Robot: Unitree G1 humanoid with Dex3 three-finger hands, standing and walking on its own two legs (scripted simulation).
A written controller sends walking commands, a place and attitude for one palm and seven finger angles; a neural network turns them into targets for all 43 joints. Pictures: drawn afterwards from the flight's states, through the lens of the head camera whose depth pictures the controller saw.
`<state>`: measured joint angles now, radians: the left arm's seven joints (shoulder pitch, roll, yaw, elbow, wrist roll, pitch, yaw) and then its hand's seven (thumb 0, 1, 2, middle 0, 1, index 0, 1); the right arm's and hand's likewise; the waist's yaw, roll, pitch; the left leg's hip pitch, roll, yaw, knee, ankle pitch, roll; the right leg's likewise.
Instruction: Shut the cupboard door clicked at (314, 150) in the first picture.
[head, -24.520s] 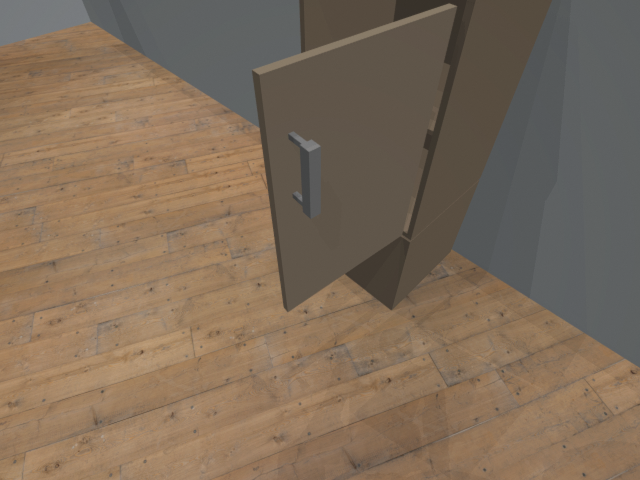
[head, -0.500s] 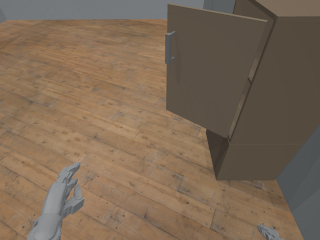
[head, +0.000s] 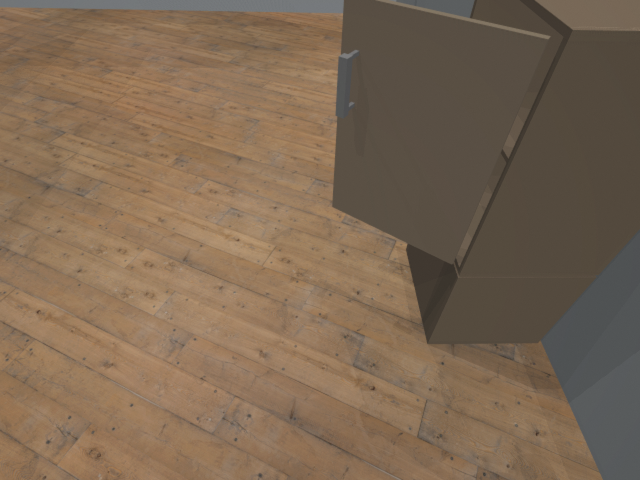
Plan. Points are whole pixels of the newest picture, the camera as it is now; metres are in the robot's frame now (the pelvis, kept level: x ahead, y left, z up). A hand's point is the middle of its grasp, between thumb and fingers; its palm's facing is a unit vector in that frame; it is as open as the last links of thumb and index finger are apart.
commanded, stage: let the arm hang, fingers relaxed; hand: left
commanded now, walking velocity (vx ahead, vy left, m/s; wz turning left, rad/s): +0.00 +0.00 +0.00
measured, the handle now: (348, 84) +0.91 -0.02 +0.07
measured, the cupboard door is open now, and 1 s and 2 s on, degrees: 54 54 54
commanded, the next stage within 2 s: look to check the result in 0.48 s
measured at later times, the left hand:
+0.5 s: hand out of the picture -0.06 +0.17 -0.18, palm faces +0.03 -0.99 -0.17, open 7.3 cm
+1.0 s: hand out of the picture -0.03 +0.16 -0.18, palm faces +0.01 -0.99 -0.17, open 7.3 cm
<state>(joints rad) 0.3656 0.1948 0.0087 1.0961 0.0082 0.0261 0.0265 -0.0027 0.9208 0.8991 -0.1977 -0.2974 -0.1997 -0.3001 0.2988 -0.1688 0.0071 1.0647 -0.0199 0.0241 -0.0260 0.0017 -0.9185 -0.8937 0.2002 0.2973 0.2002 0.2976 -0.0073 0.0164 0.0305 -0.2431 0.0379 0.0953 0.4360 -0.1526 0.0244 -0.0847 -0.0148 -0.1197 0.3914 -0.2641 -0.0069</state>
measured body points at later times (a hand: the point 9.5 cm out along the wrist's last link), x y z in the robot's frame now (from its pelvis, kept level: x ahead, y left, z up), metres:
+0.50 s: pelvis -0.01 +0.02 +0.00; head -0.02 +0.02 +0.45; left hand -0.05 +0.23 -0.16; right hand -0.04 -0.19 -0.16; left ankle +0.06 +0.10 -0.74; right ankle -0.03 -0.11 -0.74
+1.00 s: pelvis +0.00 +0.00 +0.00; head +0.00 +0.00 +0.45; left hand -0.03 +0.21 -0.16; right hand -0.03 -0.22 -0.16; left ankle +0.06 +0.10 -0.74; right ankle -0.03 -0.11 -0.74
